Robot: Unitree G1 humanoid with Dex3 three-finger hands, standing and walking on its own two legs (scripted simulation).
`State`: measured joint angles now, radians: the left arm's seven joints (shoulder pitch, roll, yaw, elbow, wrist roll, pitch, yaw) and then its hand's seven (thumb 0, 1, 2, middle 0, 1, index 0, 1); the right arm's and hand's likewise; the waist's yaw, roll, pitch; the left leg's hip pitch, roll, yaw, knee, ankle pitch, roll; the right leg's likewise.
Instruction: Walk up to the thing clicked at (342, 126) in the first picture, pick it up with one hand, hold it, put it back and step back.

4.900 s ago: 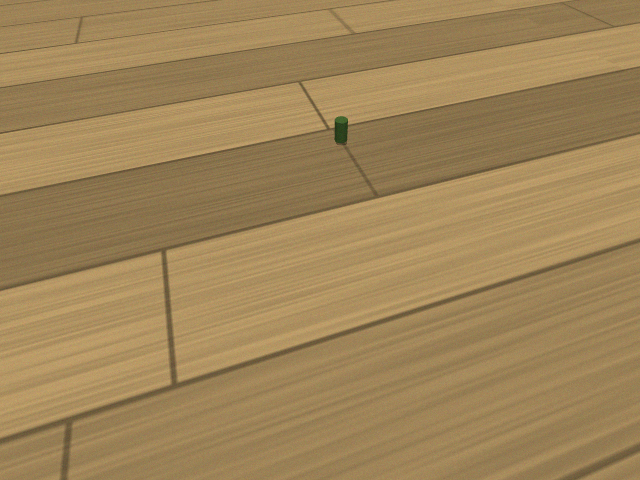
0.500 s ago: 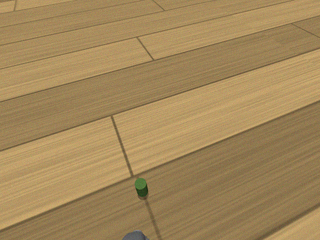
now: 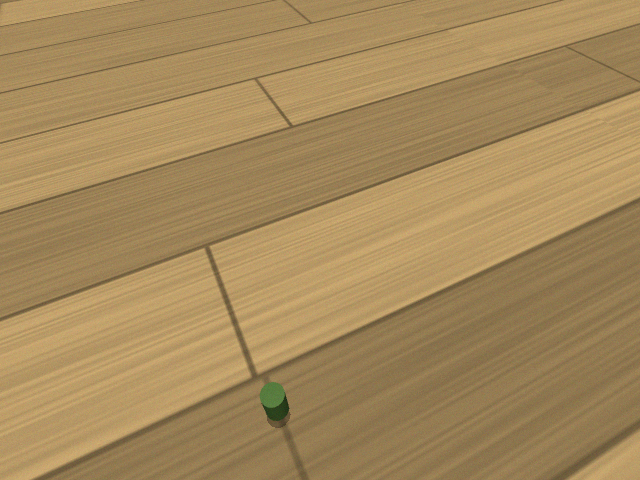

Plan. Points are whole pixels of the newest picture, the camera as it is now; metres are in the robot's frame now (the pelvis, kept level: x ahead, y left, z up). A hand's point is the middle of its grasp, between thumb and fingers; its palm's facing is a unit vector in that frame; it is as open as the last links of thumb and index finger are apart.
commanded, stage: walk up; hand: left
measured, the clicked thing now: (274, 401) +0.43 +0.19 -0.69
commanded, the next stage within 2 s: stand in 1.14 s
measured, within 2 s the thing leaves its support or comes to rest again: neither
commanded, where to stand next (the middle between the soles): +0.07 -0.01 m, yaw +1 degrees
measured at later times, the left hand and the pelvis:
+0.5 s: hand out of the picture +0.13 +0.24 -0.13, palm faces -0.04 -0.95 -0.32, open 7.4 cm; pelvis +0.02 +0.00 +0.03, yaw -1 degrees
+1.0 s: hand out of the picture +0.10 +0.25 -0.13, palm faces -0.01 -0.94 -0.33, open 7.4 cm; pelvis +0.03 +0.00 +0.03, yaw +0 degrees
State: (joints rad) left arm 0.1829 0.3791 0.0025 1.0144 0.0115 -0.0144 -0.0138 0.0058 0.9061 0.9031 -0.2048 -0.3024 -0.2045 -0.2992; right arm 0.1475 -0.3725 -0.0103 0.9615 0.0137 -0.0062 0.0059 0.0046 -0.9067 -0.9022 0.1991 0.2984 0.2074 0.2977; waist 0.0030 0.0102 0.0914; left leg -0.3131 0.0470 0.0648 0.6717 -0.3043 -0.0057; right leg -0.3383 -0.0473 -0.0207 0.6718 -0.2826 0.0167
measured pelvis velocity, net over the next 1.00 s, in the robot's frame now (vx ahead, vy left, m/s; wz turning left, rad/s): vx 0.03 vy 0.00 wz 0.00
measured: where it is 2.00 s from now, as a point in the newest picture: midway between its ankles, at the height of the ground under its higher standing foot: outside the picture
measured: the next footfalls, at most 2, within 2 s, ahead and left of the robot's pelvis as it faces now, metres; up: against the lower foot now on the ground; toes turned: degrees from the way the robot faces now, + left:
none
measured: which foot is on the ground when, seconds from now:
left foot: down 0.00-1.00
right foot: down 0.00-1.00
